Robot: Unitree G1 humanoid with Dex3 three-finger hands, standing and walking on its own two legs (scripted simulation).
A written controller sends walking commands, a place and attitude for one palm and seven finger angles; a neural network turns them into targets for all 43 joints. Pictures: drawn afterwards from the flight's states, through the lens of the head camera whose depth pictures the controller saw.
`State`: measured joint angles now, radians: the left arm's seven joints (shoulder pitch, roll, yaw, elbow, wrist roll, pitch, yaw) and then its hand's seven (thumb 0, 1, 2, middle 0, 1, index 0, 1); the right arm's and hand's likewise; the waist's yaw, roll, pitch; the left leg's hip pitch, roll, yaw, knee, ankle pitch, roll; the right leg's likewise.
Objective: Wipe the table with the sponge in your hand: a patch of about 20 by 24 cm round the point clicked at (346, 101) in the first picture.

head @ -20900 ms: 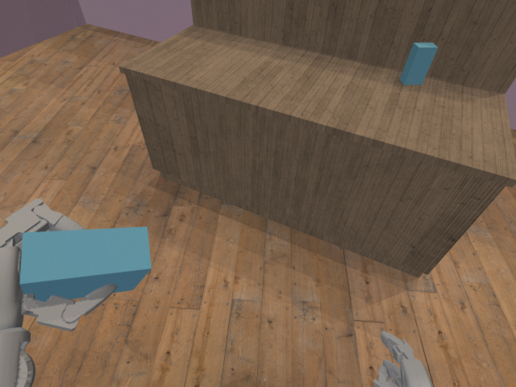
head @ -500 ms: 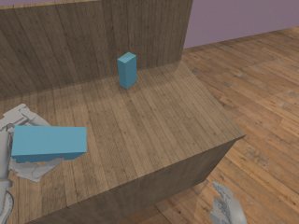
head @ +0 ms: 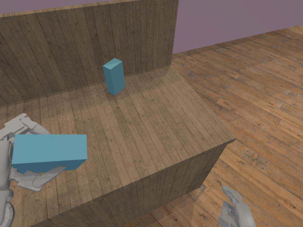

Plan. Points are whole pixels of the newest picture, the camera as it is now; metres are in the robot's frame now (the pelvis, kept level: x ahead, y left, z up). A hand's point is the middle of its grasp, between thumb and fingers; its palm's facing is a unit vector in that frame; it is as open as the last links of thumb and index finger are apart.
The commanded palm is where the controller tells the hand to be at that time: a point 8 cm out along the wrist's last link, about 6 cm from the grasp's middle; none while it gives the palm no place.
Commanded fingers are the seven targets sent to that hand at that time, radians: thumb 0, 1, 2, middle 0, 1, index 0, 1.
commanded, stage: come to a stop and stand still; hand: left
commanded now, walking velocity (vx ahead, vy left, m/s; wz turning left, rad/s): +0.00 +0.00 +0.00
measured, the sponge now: (61, 154) +0.23 +0.21 +0.13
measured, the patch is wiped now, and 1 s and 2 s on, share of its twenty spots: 0.00 0.00 0.00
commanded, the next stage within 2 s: look again from close up in 0.32 s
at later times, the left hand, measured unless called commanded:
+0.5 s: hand (44, 156) +0.21 +0.23 +0.15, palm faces +0.34 -0.86 -0.38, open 9.4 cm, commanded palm +0.16 +0.27 +0.17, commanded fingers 0.00 0.10 1.30 -1.20 -1.60 -1.20 -1.60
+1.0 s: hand (30, 153) +0.21 +0.26 +0.16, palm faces +0.34 -0.85 -0.40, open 9.4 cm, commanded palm +0.16 +0.29 +0.17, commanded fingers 0.00 0.10 1.30 -1.20 -1.60 -1.20 -1.60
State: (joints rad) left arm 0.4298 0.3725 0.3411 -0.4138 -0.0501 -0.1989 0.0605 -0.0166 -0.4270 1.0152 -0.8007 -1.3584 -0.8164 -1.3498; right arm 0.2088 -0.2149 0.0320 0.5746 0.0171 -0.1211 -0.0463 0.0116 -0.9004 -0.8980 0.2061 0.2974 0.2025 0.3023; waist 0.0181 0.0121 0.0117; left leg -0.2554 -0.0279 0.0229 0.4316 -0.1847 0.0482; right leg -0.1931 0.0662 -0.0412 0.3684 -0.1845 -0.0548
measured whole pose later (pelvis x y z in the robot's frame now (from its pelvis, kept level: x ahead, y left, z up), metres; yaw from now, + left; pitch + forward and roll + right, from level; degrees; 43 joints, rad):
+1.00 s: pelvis +0.00 +0.01 +0.00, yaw +0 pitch +0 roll -1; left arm 0.42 0.39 0.33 -0.43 -0.04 -0.17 0.07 -0.02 -0.43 1.02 -0.80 -1.36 -0.81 -1.36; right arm 0.22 -0.19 0.05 0.58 0.01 -0.12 -0.06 0.01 -0.90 -0.90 0.21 0.30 0.20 0.30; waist 0.03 -0.01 0.01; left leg -0.23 -0.06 0.03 0.38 -0.15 0.06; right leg -0.19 0.04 -0.03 0.37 -0.18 -0.04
